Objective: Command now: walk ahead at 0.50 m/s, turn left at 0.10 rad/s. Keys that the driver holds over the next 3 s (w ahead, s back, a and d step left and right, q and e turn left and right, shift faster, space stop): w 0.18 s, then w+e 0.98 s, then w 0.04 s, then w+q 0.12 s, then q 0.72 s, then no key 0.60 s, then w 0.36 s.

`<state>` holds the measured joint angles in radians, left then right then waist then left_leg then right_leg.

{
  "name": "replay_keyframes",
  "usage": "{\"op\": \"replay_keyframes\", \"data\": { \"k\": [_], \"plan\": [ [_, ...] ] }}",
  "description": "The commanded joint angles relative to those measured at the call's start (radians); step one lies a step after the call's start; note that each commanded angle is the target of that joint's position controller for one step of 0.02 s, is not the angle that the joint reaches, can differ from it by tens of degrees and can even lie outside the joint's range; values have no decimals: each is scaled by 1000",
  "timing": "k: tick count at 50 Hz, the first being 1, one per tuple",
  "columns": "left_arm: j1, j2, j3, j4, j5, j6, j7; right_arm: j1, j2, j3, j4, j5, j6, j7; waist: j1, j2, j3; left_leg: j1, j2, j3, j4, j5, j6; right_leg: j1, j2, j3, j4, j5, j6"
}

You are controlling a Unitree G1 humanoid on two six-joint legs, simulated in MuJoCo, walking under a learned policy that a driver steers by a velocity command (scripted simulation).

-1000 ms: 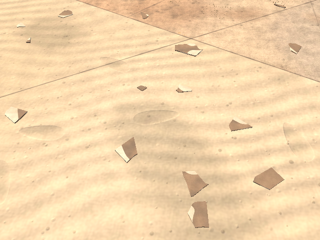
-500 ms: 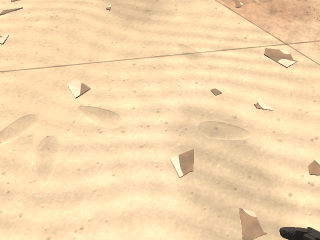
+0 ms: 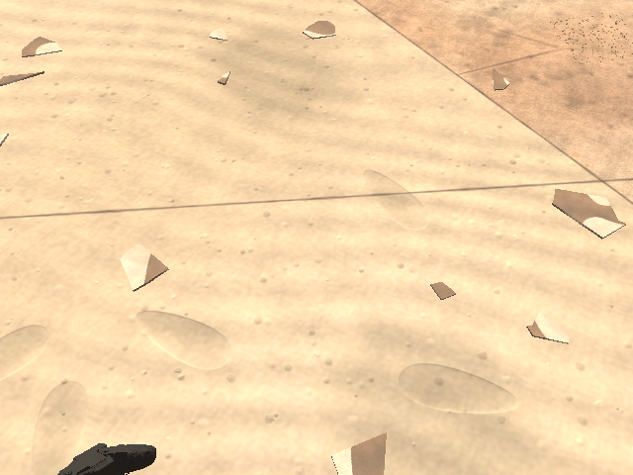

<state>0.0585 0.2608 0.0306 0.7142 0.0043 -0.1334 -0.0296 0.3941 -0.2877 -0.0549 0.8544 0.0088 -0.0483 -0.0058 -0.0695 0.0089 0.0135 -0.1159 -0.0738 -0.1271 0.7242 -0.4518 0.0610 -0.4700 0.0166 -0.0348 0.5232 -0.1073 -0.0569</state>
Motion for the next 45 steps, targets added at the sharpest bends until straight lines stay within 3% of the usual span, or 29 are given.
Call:
{"op": "replay_keyframes", "data": {
  "k": [1, 2, 3, 4, 5, 8, 11, 13, 16, 18, 20, 21, 22, 23, 24, 25, 26, 27, 29, 31, 33, 36, 39, 43, 45],
  "plan": [
    [365, 167, 60, 33, -23, 14, 7, 12, -134, -12, -92, 25, -44, 8, 183, -173, -284, -650, 40, -50, 618, -86, -13, 811, -405, 694, -205, -240, -253],
    [292, 140, 49, 18, -17, 24, 12, -82, -140, -13, -120, 32, -48, 11, 166, -97, -156, -673, 93, -7, 606, 5, -11, 666, -365, 552, -229, -228, -212],
    [233, 125, 41, 14, -8, 28, 10, -130, -122, -11, -132, 17, -49, 12, 133, -39, -57, -655, 132, 26, 531, 75, -17, 517, -315, 456, -272, -143, -196],
    [200, 105, 34, 9, 1, 25, 8, -132, -115, -17, -131, 2, -44, 10, 103, -46, -26, -610, 166, 29, 465, 122, -22, 432, -280, 394, -300, -67, -183],
    [185, 105, 33, 9, 5, 24, 5, -107, -95, -15, -125, 1, -38, 10, 79, -69, -17, -559, 179, 37, 434, 145, -30, 374, -254, 350, -328, -18, -179],
    [193, 129, 41, 28, -6, 13, 4, -99, -54, -5, -125, -4, -22, 5, 56, -86, -12, -539, 197, 65, 330, 197, -60, 307, -232, 246, -376, 129, -197],
    [229, 154, 50, 48, -14, 23, 15, -214, -37, 5, -165, -14, -31, 5, 82, -65, 8, -541, 194, 81, 121, 356, -80, 294, -200, 181, -392, 190, -183],
    [261, 166, 54, 60, -22, 33, 23, -289, -23, 10, -183, -11, -42, 11, 105, -66, 18, -489, 163, 93, -31, 464, -85, 283, -171, 150, -383, 176, -160],
    [327, 182, 60, 84, -32, 47, 29, -381, -32, 10, -207, 0, -54, 24, 137, -72, 24, -440, 126, 94, -148, 530, -91, 316, -191, 182, -350, 131, -151],
    [341, 183, 63, 90, -37, 57, 35, -410, -54, 2, -222, 4, -64, 33, 130, -85, 24, -421, 118, 70, -207, 499, -77, 365, -218, 228, -306, 101, -136],
    [334, 196, 69, 90, -34, 67, 41, -384, -86, -10, -219, 5, -73, 36, 99, -103, 10, -355, 110, 67, -243, 430, -58, 396, -239, 269, -252, 97, -115],
    [323, 195, 70, 88, -32, 72, 43, -331, -102, -19, -205, 5, -76, 34, 64, -107, -13, -267, 101, 81, -271, 405, -41, 388, -227, 268, -195, 137, -99],
    [325, 170, 60, 84, -25, 73, 43, -219, -140, -39, -174, 0, -78, 26, 11, -93, -84, -93, 107, 86, -285, 394, -12, 351, -174, 237, -63, 199, -71],
    [311, 109, 38, 54, -7, 71, 40, -57, -204, -58, -156, -19, -79, 15, -59, -9, -231, 174, 265, -54, -244, 394, 50, 199, -103, 187, 216, 55, -34],
    [448, 6, 8, 27, -17, 55, 39, 17, -283, -78, -134, -23, -63, 14, -9, 270, -375, 520, 504, -450, -294, 270, 196, -174, 34, 81, 565, -421, 31],
    [430, 91, 26, 37, -42, 47, 40, 30, -200, -60, -135, -15, -57, 16, -35, 251, -368, 487, 504, -591, -388, 72, 206, -295, -7, 170, 720, -487, 35],
    [335, 162, 48, 19, -54, 50, 41, -24, -140, -43, -139, -9, -57, 13, -42, 162, -223, 369, 464, -443, -411, 42, 161, -343, -49, 170, 761, -400, 31],
    [285, 158, 51, 7, -46, 56, 44, -90, -112, -31, -142, -11, -56, 13, -16, 105, -143, 239, 425, -321, -433, 124, 136, -319, -88, 145, 746, -318, 35],
    [273, 131, 57, -4, -33, 75, 39, -174, -66, -19, -134, -22, -60, 15, 43, 123, -51, 51, 364, -161, -500, 253, 123, -237, -139, 146, 675, -226, 43],
    [279, 92, 53, -11, -37, 97, 34, -201, -69, -25, -122, -21, -69, 15, 68, 116, -21, -26, 348, -60, -554, 330, 129, -195, -152, 132, 644, -191, 51],
    [248, 80, 51, -35, -29, 110, 33, -199, -95, -37, -105, -20, -77, 12, 75, 80, 1, -40, 359, 9, -582, 406, 143, -222, -159, 136, 591, -135, 63],
    [190, 70, 47, -61, -26, 109, 22, -188, -122, -47, -84, -21, -73, 5, 64, 54, 13, -11, 347, 118, -594, 467, 136, -237, -159, 126, 447, 6, 69],
    [88, 56, 38, -93, -25, 100, 1, -168, -149, -53, -70, -14, -62, -1, 26, 40, 37, 9, 334, 212, -590, 482, 113, -200, -144, 73, 280, 120, 56],
    [-17, 65, 38, -148, -28, 103, -20, -118, -185, -66, -44, 6, -40, -1, -6, 38, 72, 118, 368, 260, -558, 494, 88, -205, -127, 23, 162, 69, 21],
    [-24, 84, 46, -168, -25, 106, -26, -115, -205, -74, -38, 16, -26, -1, 10, 51, 65, 173, 381, 287, -488, 649, 69, -173, -97, -13, 130, -22, -11]
  ]
}}
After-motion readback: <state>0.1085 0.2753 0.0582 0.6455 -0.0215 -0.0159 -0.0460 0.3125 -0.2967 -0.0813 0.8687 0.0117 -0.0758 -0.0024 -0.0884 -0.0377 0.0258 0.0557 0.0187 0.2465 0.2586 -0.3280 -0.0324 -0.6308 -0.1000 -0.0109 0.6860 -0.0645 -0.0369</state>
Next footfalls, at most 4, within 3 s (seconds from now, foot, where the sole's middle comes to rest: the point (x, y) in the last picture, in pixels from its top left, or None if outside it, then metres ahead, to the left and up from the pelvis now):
0.46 left None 0.42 0.13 -0.76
0.98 right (405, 402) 0.60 -0.20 -0.76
1.48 left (369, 270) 0.96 -0.17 -0.76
1.94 right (456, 289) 0.89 -0.37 -0.76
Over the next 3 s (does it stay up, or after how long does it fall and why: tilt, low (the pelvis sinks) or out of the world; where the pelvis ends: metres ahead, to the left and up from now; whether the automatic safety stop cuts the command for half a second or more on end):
stays up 0.92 -0.26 0.01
